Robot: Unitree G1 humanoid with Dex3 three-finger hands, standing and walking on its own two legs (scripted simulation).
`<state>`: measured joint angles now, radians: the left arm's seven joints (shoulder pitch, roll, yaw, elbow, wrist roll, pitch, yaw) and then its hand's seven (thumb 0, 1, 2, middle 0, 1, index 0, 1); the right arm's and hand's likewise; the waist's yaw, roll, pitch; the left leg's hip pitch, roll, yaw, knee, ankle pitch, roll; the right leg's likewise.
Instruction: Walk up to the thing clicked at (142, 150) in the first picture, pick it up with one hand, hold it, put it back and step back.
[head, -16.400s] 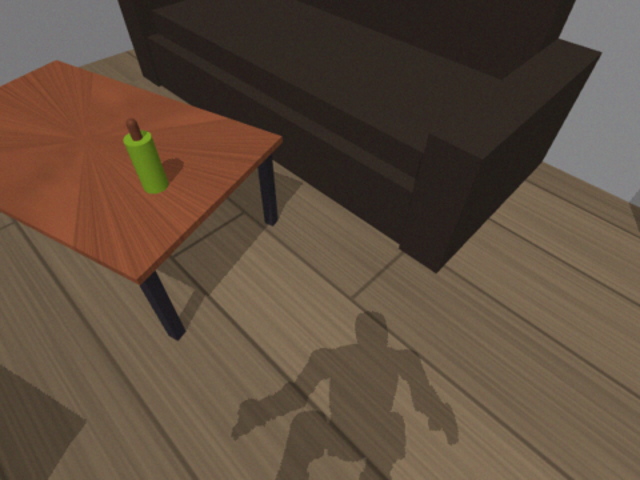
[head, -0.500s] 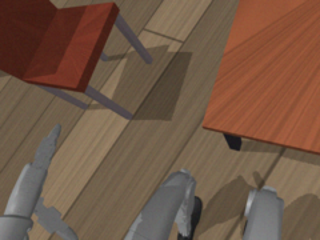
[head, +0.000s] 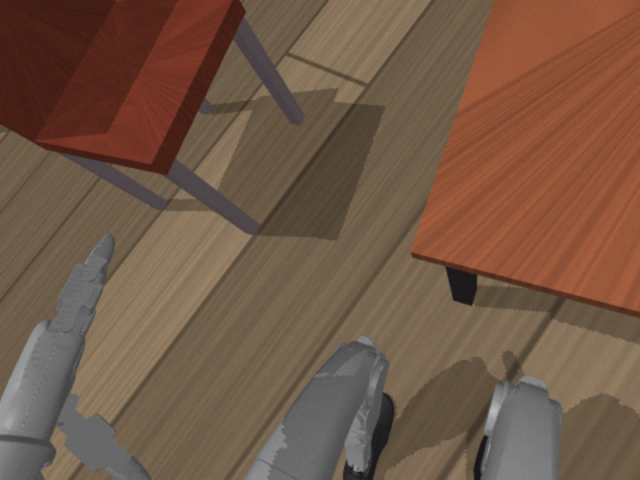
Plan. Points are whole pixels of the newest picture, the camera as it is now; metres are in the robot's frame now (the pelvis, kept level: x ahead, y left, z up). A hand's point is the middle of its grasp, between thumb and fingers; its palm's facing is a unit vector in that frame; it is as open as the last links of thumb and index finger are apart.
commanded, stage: close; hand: right
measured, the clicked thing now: out of the picture +0.58 -0.28 -0.01
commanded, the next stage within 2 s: settle in 0.76 s
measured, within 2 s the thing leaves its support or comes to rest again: leaves its support in 1.22 s
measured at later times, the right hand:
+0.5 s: hand out of the picture +0.54 -0.28 -0.05, palm faces +0.32 +0.95 +0.01, open 15.0 cm
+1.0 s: hand out of the picture +0.55 -0.27 -0.04, palm faces +0.31 +0.95 +0.01, open 10.4 cm
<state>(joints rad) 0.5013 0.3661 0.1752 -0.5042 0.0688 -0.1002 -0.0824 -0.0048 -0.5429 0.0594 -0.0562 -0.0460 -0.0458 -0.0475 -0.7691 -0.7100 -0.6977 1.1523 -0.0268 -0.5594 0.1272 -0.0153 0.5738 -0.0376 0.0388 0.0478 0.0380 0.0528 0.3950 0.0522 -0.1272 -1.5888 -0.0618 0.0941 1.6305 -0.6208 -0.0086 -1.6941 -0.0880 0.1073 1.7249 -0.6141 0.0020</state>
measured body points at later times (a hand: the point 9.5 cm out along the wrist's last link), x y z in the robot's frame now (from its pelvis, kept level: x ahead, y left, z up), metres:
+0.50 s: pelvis +0.00 +0.00 -0.01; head +0.21 -0.10 +0.37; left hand +0.19 +0.25 +0.13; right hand +0.52 -0.33 -0.05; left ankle +0.06 +0.13 -0.51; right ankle +0.06 -0.12 -0.51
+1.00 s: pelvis +0.00 +0.00 +0.00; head +0.21 -0.10 +0.38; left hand +0.18 +0.25 +0.14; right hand +0.53 -0.32 -0.04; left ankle +0.06 +0.13 -0.51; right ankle +0.06 -0.12 -0.51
